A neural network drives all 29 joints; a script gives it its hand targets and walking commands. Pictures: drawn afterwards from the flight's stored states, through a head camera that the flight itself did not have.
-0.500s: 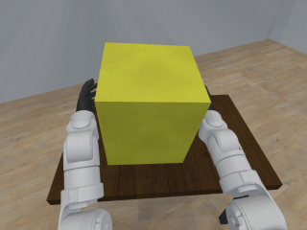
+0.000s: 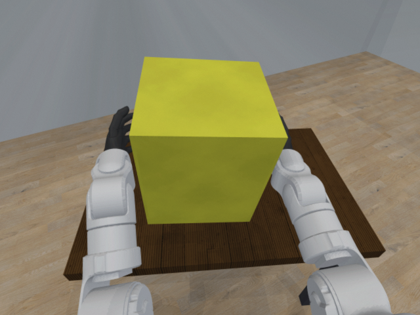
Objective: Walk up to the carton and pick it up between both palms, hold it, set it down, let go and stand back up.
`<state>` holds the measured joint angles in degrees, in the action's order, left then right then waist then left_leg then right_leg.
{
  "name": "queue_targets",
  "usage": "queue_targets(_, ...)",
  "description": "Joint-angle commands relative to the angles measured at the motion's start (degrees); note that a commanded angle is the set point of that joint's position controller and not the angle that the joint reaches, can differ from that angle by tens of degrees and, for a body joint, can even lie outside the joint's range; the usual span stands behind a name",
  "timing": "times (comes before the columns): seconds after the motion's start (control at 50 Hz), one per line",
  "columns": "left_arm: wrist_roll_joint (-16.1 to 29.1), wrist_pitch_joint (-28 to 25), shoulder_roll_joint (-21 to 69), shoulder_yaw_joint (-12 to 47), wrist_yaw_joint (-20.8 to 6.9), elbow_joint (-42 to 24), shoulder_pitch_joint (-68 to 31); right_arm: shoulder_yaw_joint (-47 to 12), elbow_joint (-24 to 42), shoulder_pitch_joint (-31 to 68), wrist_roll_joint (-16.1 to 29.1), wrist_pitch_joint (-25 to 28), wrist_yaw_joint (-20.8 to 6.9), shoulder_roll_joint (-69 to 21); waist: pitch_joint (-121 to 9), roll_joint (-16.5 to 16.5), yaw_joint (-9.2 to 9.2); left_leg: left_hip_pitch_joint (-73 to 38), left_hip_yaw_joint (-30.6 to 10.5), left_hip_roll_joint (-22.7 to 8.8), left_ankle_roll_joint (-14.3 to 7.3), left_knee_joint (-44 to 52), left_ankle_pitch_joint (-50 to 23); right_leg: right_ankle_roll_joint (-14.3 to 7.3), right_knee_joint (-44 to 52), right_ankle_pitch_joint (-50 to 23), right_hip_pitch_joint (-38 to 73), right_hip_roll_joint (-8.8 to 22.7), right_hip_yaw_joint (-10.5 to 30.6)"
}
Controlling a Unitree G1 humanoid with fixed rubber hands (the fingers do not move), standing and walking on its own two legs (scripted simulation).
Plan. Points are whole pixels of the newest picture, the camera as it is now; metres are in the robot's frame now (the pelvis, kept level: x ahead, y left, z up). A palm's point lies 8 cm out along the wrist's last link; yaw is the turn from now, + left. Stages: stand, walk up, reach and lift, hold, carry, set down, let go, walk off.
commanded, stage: set down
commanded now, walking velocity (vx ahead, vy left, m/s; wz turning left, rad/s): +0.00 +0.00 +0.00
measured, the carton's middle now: (201, 145) +0.38 +0.00 +0.15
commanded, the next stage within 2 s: none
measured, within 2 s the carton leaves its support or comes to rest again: neither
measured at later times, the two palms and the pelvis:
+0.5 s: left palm (130, 155) +0.39 +0.14 +0.13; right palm (277, 160) +0.37 -0.16 +0.11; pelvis +0.02 +0.00 +0.00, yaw +1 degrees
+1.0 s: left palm (135, 149) +0.42 +0.13 +0.12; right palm (278, 163) +0.37 -0.17 +0.10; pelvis +0.02 +0.02 +0.00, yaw -1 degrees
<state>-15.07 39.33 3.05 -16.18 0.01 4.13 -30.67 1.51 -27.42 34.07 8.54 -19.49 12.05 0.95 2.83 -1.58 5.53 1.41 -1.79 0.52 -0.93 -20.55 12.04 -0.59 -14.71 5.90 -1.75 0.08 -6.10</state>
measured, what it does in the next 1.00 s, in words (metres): stands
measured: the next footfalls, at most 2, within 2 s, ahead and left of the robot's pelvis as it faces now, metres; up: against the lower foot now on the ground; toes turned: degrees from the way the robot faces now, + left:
none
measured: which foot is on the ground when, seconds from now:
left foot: down 0.00-1.00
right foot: down 0.00-1.00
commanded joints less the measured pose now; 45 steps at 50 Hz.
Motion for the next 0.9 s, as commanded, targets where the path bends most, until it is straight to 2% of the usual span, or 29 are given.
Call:
queue_targets(0.0, 9.06, -5.11, 29.3, 30.8, -9.92, -5.2, -42.97, -20.75, 23.38, 48.28, 2.95, 5.92, -8.15, -32.69, -28.57, 3.51, 0.5, 1.51, 0.6, 2.18, 1.62, 4.7, -12.65, 1.47, -1.12, -8.95, 14.41, -2.46, 1.53)
queue_targets(0.02, 8.61, -5.56, 28.58, 29.47, -10.01, -4.09, -43.78, -19.29, 21.57, 48.56, 2.34, 6.24, -8.5, -32.45, -27.45, 2.9, 1.25, 1.36, 0.59, 2.3, 1.34, 5.07, -11.55, 1.82, -0.53, -8.63, 13.95, -2.21, 1.35)
queue_targets(0.08, 6.65, -7.06, 28.66, 26.86, -10.8, -0.64, -41.3, -17.64, 19.0, 47.03, 0.52, 8.27, -9.27, -31.64, -25.21, 2.99, -0.48, 2.9, 1.47, 2.21, 1.61, 6.13, -9.16, 1.44, -0.76, -7.91, 15.35, -2.25, 0.98)
queue_targets(0.1, 5.93, -7.56, 27.5, 25.61, -11.19, 2.18, -39.87, -16.05, 17.19, 46.21, -0.59, 9.08, -9.57, -31.08, -23.36, 1.86, -0.14, 3.6, 1.43, 1.92, 1.11, 6.64, -7.4, 1.61, -0.53, -6.48, 14.94, -2.12, 0.96)
queue_targets(0.14, 4.13, -8.88, 26.88, 23.35, -12.19, 5.19, -38.19, -13.26, 14.46, 44.76, -2.56, 11.43, -9.83, -29.98, -20.17, 2.44, -0.82, 4.3, 2.07, 1.73, 1.11, 8.1, -5.43, 1.69, -0.23, -3.94, 16.53, -1.89, 0.41)
queue_targets(0.16, 4.28, -9.83, 25.91, 23.31, -12.41, 4.31, -37.75, -14.11, 15.04, 45.26, -2.89, 12.76, -9.67, -29.14, -22.66, 1.1, -1.63, 3.56, 1.88, 1.57, 0.63, 8.3, -6.52, 1.9, -0.2, -5.14, 17.73, -1.95, 0.28)
queue_targets(0.18, 4.04, -10.83, 26.3, 23.81, -12.42, 4.75, -36.14, -13.63, 14.29, 43.81, -3.2, 14.33, -9.52, -29.2, -23.13, 1.0, -1.15, 3.55, 2.28, 1.49, 0.9, 7.57, -7.97, 1.69, -0.52, -6.44, 17.23, -1.71, 0.27)
queue_targets(0.2, 3.63, -11.94, 25.83, 23.07, -12.36, 5.06, -35.92, -13.97, 13.92, 43.45, -3.38, 15.89, -9.45, -28.46, -22.61, 1.0, -2.24, 2.96, 2.74, 1.59, 0.84, 7.44, -9.08, 1.93, 0.1, -6.62, 17.25, -2.03, -0.02)
queue_targets(0.24, 4.43, -14.19, 26.5, 24.18, -11.52, 5.79, -35.36, -14.49, 15.63, 43.19, -4.19, 18.73, -9.22, -28.35, -24.63, 0.67, -1.44, 2.3, 2.82, 1.68, 1.38, 5.59, -12.7, 2.06, -1.0, -11.46, 18.01, -2.06, 0.21)
queue_targets(0.26, 3.7, -14.94, 26.25, 24.21, -11.63, 6.59, -33.85, -14.03, 14.34, 42.33, -4.64, 19.84, -9.05, -28.7, -23.85, 0.43, -1.41, 2.26, 2.81, 1.62, 1.32, 5.77, -14.23, 2.35, -1.07, -12.8, 18.34, -2.09, 0.25)
queue_targets(0.32, 4.7, -17.28, 27.98, 28.24, -10.92, 3.23, -34.23, -16.84, 16.37, 41.01, -3.61, 23.01, -8.41, -28.03, -27.91, 1.75, -0.89, -0.41, 3.1, 1.72, 2.77, 2.51, -22.53, 2.6, -1.94, -19.74, 19.76, -2.31, 0.29)
queue_targets(0.34, 5.22, -17.83, 28.65, 30.11, -10.71, 2.92, -34.6, -17.47, 16.92, 41.01, -3.87, 23.74, -7.98, -28.54, -28.94, 2.02, 0.06, 0.35, 2.42, 1.66, 3.09, 1.97, -23.81, 2.74, -2.11, -21.12, 19.99, -2.27, 0.07)
queue_targets(0.4, 6.21, -18.47, 30.51, 33.33, -9.91, 0.19, -34.8, -19.03, 18.49, 39.92, -3.43, 24.54, -7.39, -28.7, -31.27, 3.43, 0.9, -1.23, 1.61, 1.52, 3.84, 0.6, -27.79, 2.65, -2.91, -24.33, 20.55, -2.02, 0.12)
queue_targets(0.42, 6.55, -18.87, 30.02, 33.66, -9.58, 0.08, -36.17, -19.59, 19.15, 41.5, -3.39, 24.75, -7.4, -28.32, -31.27, 2.54, 1.29, -0.41, 1.77, 1.52, 3.55, 0.06, -27.32, 2.44, -2.65, -23.94, 19.23, -2.26, 0.19)
queue_targets(0.46, 7.84, -19.62, 30.33, 36.91, -8.7, -2.01, -36.36, -20.88, 20.67, 41.3, -2.53, 25.17, -7.16, -28.69, -35.06, 2.71, 2.3, -1.37, 1.04, 1.44, 4.21, -1.63, -30.6, 2.3, -3.81, -27.6, 19.37, -2.22, 0.52)
queue_targets(0.5, 7.04, -20.12, 30.82, 36.17, -8.22, -1.25, -36.0, -21.4, 19.12, 39.0, -1.92, 25.26, -6.87, -29.48, -34.15, 4.18, 2.59, -1.6, 0.93, 1.41, 4.82, -2.24, -32.52, 2.87, -4.39, -29.91, 19.65, -2.13, 0.31)
queue_targets(0.52, 7.2, -20.52, 31.02, 36.53, -8.29, -2.22, -36.06, -22.3, 20.0, 39.77, -2.22, 25.19, -6.88, -29.96, -35.44, 3.34, 1.7, -0.79, 0.7, 1.46, 4.12, -2.06, -31.66, 2.49, -4.19, -29.89, 20.22, -1.83, 1.08)
queue_targets(0.58, 6.89, -20.31, 30.67, 35.88, -8.21, 0.85, -34.98, -22.47, 19.8, 39.37, -1.99, 24.73, -7.16, -30.02, -34.27, 3.45, 1.54, 1.72, 1.05, 1.54, 3.91, -1.05, -28.35, 2.69, -4.38, -29.49, 20.87, -1.72, 0.94)
queue_targets(0.6, 6.16, -20.32, 29.51, 34.42, -8.28, 1.12, -33.87, -22.66, 17.7, 39.66, -1.38, 24.44, -7.31, -29.93, -32.86, 2.74, 0.07, 1.91, 1.01, 1.51, 3.2, -0.27, -26.55, 2.59, -4.02, -28.46, 21.01, -1.79, 1.03)
queue_targets(0.62, 5.57, -19.96, 29.63, 33.84, -8.43, 3.7, -34.7, -21.44, 16.58, 39.27, -2.2, 23.94, -7.45, -29.25, -30.71, 3.03, 1.01, 2.46, 1.23, 1.23, 3.18, 0.3, -23.47, 2.72, -3.45, -25.21, 19.22, -1.64, 0.91)
queue_targets(0.64, 4.53, -19.48, 29.02, 31.22, -8.61, 6.55, -32.99, -20.64, 14.94, 38.5, -1.82, 23.63, -7.77, -29.04, -27.9, 2.8, -0.45, 2.96, 1.9, 1.28, 2.68, 1.37, -21.53, 2.48, -2.99, -22.69, 19.16, -1.5, 1.36)
queue_targets(0.66, 4.53, -19.65, 28.64, 30.84, -8.79, 5.55, -32.85, -20.13, 14.63, 40.0, -2.12, 23.83, -8.06, -28.41, -27.64, 1.7, -0.84, 2.98, 1.65, 1.1, 2.1, 1.66, -20.58, 2.34, -2.97, -21.49, 18.19, -1.83, 1.27)
queue_targets(0.68, 4.07, -19.56, 28.38, 30.04, -8.82, 7.63, -33.0, -19.2, 13.41, 39.64, -2.44, 24.1, -8.1, -28.01, -26.72, 1.18, -0.83, 3.06, 2.43, 1.11, 2.52, 1.56, -19.84, 2.43, -2.87, -20.26, 17.58, -1.89, 0.89)
queue_targets(0.7, 3.53, -20.1, 28.88, 29.13, -8.94, 7.64, -33.34, -18.88, 12.59, 40.1, -2.99, 24.56, -8.25, -28.52, -27.09, 1.95, -1.51, 2.82, 2.21, 0.75, 2.37, 1.91, -20.06, 2.2, -2.44, -19.14, 17.35, -2.05, 1.1)
queue_targets(0.72, 4.36, -20.86, 29.27, 30.02, -8.9, 7.48, -34.99, -17.87, 12.52, 39.61, -3.42, 25.3, -8.34, -28.88, -28.34, 1.99, -0.04, 0.53, 2.19, 0.49, 2.97, 1.48, -22.91, 2.51, -2.35, -19.46, 16.22, -2.21, 0.57)
queue_targets(0.76, 4.51, -21.85, 30.07, 29.08, -8.53, 9.25, -35.24, -17.05, 11.34, 40.02, -4.04, 26.15, -8.68, -28.02, -29.44, 2.01, -0.93, -0.81, 2.21, 0.36, 2.9, 1.04, -23.38, 2.31, -2.36, -18.12, 15.33, -2.69, 0.47)
queue_targets(0.8, 4.97, -23.01, 30.52, 29.58, -8.23, 10.57, -38.15, -14.94, 11.47, 41.77, -5.28, 26.9, -8.78, -27.9, -29.56, 2.33, 0.39, -2.25, 1.86, -0.05, 3.75, 0.4, -24.85, 2.36, -1.57, -16.59, 12.93, -3.21, 0.07)
queue_targets(0.82, 5.08, -23.46, 30.82, 29.56, -7.91, 11.42, -38.23, -14.0, 9.73, 41.37, -5.71, 27.1, -8.8, -27.81, -29.67, 3.28, 0.4, -3.43, 2.11, -0.14, 3.97, -0.05, -25.6, 1.93, -1.46, -15.78, 11.17, -3.36, -0.14)
queue_targets(0.88, 5.56, -25.12, 31.85, 30.79, -7.45, 13.71, -41.05, -11.18, 7.56, 41.5, -7.49, 28.36, -8.66, -27.75, -30.16, 4.46, 2.2, -5.92, 2.0, -0.7, 5.33, -0.86, -26.39, 1.04, -0.49, -12.75, 7.09, -3.41, -1.3)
